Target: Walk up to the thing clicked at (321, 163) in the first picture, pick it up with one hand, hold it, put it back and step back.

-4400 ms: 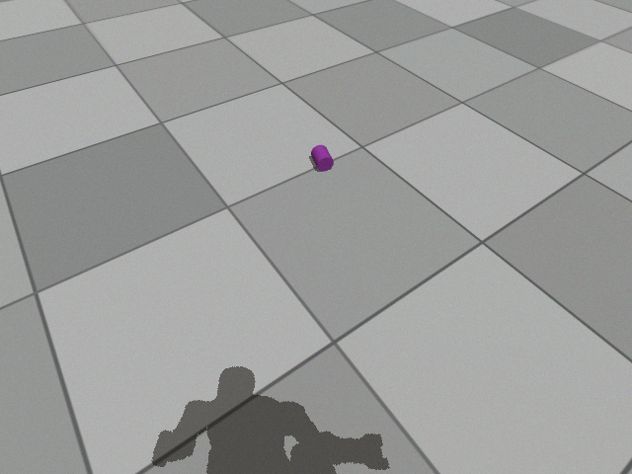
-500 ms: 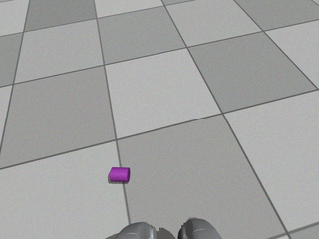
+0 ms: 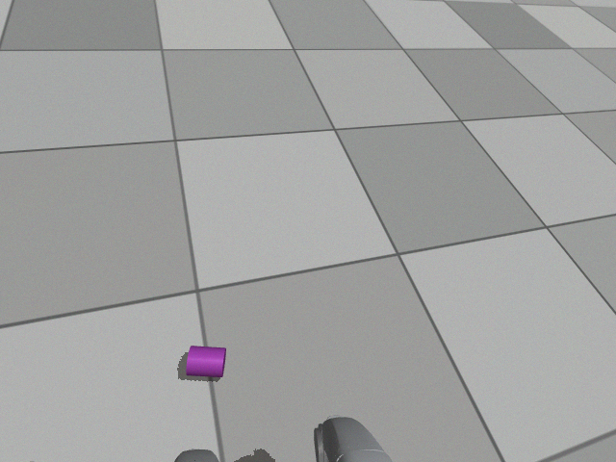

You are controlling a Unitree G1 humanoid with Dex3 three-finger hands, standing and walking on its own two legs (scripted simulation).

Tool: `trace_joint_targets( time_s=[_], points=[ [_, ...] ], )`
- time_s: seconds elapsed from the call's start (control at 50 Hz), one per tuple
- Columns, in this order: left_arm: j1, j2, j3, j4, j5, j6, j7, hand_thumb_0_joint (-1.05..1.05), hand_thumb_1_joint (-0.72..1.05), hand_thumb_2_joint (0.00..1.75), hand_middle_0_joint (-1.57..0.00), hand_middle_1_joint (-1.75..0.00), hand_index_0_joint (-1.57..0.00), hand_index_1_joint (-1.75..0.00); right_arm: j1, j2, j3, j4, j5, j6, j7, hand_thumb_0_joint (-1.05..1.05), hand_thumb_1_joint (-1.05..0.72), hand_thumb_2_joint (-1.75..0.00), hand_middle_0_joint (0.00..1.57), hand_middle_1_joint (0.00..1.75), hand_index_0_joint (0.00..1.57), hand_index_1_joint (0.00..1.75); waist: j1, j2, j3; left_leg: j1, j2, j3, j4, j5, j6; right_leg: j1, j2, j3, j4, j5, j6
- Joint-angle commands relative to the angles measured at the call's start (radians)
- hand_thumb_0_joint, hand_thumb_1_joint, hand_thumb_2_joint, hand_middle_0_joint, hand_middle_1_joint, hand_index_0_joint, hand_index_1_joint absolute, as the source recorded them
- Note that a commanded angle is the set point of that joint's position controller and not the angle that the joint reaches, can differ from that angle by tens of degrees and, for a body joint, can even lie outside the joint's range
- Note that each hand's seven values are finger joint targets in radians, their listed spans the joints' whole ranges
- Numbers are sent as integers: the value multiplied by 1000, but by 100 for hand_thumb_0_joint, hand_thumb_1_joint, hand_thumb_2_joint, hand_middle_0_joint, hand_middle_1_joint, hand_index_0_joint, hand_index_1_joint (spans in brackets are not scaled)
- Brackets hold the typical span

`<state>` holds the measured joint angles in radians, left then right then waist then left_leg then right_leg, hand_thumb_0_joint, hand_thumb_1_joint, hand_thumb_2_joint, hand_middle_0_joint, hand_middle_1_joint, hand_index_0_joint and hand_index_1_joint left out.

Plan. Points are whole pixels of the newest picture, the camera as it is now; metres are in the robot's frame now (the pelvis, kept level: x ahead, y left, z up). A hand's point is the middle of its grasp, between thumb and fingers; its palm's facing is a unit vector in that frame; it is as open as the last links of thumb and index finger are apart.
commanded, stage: walk up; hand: left
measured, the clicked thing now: (206, 361) +0.46 +0.19 -0.70
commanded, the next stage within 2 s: none
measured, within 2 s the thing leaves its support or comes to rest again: neither
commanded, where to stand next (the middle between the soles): +0.07 -0.05 m, yaw +1 degrees
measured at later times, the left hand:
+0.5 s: hand out of the picture +0.14 +0.19 -0.15, palm faces +0.00 -0.92 -0.38, open 7.4 cm
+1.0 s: hand out of the picture +0.09 +0.20 -0.13, palm faces -0.01 -0.91 -0.42, open 7.4 cm
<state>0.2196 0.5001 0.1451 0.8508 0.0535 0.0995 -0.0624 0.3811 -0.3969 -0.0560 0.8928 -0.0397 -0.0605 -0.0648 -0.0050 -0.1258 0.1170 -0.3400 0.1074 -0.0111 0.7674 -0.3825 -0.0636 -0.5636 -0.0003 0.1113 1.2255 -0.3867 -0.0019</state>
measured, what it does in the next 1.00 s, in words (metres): steps on the spot: right foot, then left foot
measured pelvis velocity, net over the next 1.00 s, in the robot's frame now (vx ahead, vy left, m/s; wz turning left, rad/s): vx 0.01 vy -0.08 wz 0.01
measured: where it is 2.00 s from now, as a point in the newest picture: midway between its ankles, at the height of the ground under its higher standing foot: outside the picture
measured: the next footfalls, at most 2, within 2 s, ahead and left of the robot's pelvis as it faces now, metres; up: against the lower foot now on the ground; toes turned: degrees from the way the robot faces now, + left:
right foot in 0.16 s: +0.07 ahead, -0.21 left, +0.00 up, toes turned +0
left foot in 0.44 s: +0.13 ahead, +0.04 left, +0.00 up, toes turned +0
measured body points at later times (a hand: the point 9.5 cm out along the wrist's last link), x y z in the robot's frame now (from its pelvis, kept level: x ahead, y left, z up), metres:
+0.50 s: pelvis +0.04 -0.07 -0.01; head +0.08 -0.07 +0.44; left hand +0.14 +0.24 -0.12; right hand +0.12 -0.38 -0.13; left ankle +0.09 +0.04 -0.71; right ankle +0.03 -0.20 -0.70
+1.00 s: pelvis +0.01 -0.08 +0.01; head +0.03 -0.08 +0.46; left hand +0.09 +0.25 -0.10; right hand +0.12 -0.39 -0.11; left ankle +0.09 +0.04 -0.71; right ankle +0.03 -0.21 -0.71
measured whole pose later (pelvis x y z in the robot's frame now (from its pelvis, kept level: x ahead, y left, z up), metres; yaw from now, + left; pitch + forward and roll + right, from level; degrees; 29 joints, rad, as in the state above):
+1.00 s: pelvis +0.01 -0.08 +0.01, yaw +1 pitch -3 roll +0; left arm 0.13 0.39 0.03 1.03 0.02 -0.02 0.01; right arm 0.09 -0.40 -0.04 0.99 -0.02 0.04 0.05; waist 0.00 0.03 0.10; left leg -0.37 0.00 0.00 0.66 -0.23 0.01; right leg -0.28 -0.03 0.00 0.69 -0.35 0.01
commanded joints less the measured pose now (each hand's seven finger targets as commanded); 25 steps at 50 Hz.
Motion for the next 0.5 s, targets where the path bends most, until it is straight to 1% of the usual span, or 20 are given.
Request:
trace_joint_targets(
  time_s=[0.0,0.04,0.08,0.1,0.12,0.14,0.16,0.18,0.2,0.22,0.24,0.26,0.3,0.34,0.36,0.4,0.42,0.44,0.46,0.48],
  points=[
    [-32,134,34,-98,-2,-22,-8,0,90,90,-20,-30,-20,-30,14,-364,-110,-75,2,-34,-39,0,-90,-90,20,30,20,30,-10,357,-53,108,175,-248,-293,11,257,-92,-52,3,-117,-45,18],
    [-67,126,26,-115,-8,-33,-8,0,90,90,-20,-30,-20,-30,27,-380,-110,-80,-1,-33,-36,0,-90,-90,20,30,20,30,-24,383,-81,150,208,-236,-246,159,283,-60,-77,-31,-233,-141,12],
    [-38,116,22,-96,-16,-47,-2,0,90,90,-20,-30,-20,-30,0,-380,-101,-90,3,-27,-28,0,-90,-90,20,30,20,30,0,401,-108,75,202,-181,-185,294,273,81,-63,-83,-350,-157,-7],
    [16,101,19,-71,-22,-56,4,0,90,90,-20,-30,-20,-30,-42,-368,-91,-96,5,-22,-22,0,-90,-90,20,30,20,30,37,390,-127,33,166,-118,-123,382,245,185,-43,-122,-469,-103,-20],
    [83,95,23,-31,-22,-66,12,0,90,90,-20,-30,-20,-30,-53,-347,-77,-97,8,-13,-15,0,-90,-90,20,30,20,30,68,339,-146,-17,115,-51,-24,420,212,302,5,-199,-594,7,-20],
    [167,126,38,4,-17,-76,25,0,90,90,-20,-30,-20,-30,-13,-279,-55,-86,10,-4,-11,0,-90,-90,20,30,20,30,99,194,-191,-77,53,-4,190,344,166,434,7,-154,-665,53,-25],
    [191,227,62,-4,-3,-85,37,0,90,90,-20,-30,-20,-30,9,-202,-25,-109,23,-5,-14,0,-90,-90,20,30,20,30,116,-37,-183,-293,-39,6,379,132,106,512,-136,146,-682,127,-89],
    [148,270,56,-34,-13,-86,40,0,90,90,-20,-30,-20,-30,-47,-193,-21,-131,43,-3,-27,0,-90,-90,20,30,20,30,107,-154,-155,-425,-134,-4,411,-261,88,467,-303,452,-798,185,-206],
    [71,300,50,-54,-14,-83,40,0,90,90,-20,-30,-20,-30,-93,-268,-48,-117,36,1,-42,0,-90,-90,20,30,20,30,89,-116,-134,-363,-95,-55,456,-314,92,367,-369,522,-826,163,-306],
    [50,250,43,-66,-22,-79,41,0,90,90,-20,-30,-20,-30,-108,-296,-56,-99,35,-3,-38,0,-90,-90,20,30,20,30,76,-35,-72,-322,-70,-62,447,-283,91,288,-341,414,-803,168,-292],
    [14,203,26,-72,-25,-82,47,0,90,90,-20,-30,-20,-30,-67,-291,-50,-69,49,-5,-31,0,-90,-90,20,30,20,30,39,15,-51,-316,-59,-65,425,-235,97,306,-253,258,-709,291,-260],
    [-15,165,11,-69,-25,-88,55,0,90,90,-20,-30,-20,-30,-13,-260,-41,-34,55,-5,-22,0,-90,-90,20,30,20,30,12,3,-54,-282,-68,-50,394,-173,99,294,-208,159,-653,391,-229],
    [-35,146,0,-53,-28,-104,64,0,90,90,-20,-30,-20,-30,15,-226,-27,-10,63,-4,-8,0,-90,-90,20,30,20,30,1,-52,-83,-170,-68,-10,278,-78,95,240,-189,113,-630,460,-219],
    [-37,141,-16,-48,-34,-116,70,0,90,90,-20,-30,-20,-30,-34,-215,-19,-12,57,-2,7,0,-90,-90,20,30,20,30,9,-62,-96,-109,-60,22,162,-63,95,223,-218,117,-621,545,-232],
    [-58,141,-24,-47,-41,-119,73,0,90,90,-20,-30,-20,-30,-48,-202,-18,-12,56,-3,12,0,-90,-90,20,30,20,30,-5,-66,-100,-59,-57,34,69,-23,96,217,-229,102,-592,594,-229],
    [-87,139,-35,-37,-67,-119,78,0,90,90,-20,-30,-20,-30,-25,-194,-23,2,48,-7,18,0,-90,-90,20,30,20,30,-39,-35,-133,71,-85,41,-147,175,109,208,-222,73,-489,625,-180],
    [-83,116,-43,-37,-74,-119,82,0,90,90,-20,-30,-20,-30,-29,-224,-34,5,33,-8,19,0,-90,-90,20,30,20,30,-36,21,-148,138,-61,-34,-173,350,124,162,-201,62,-435,568,-135],
    [-61,76,-54,-40,-81,-120,87,0,90,90,-20,-30,-20,-30,-57,-278,-47,-8,18,-6,20,0,-90,-90,20,30,20,30,-15,163,-168,186,51,-229,-196,500,170,97,-136,5,-344,440,-80],
    [-24,52,-65,-26,-93,-114,94,0,90,90,-20,-30,-20,-30,-144,-328,-55,-46,25,-3,28,0,-90,-90,20,30,20,30,19,275,-172,130,180,-407,-283,465,277,105,-30,-93,-275,133,-33],
    [-15,81,-56,17,-87,-111,106,0,90,90,-20,-30,-20,-30,-209,-335,-50,-44,37,2,35,0,-90,-90,20,30,20,30,21,335,-158,36,263,-494,-302,431,371,185,-14,-91,-262,-167,-35]
  ],
)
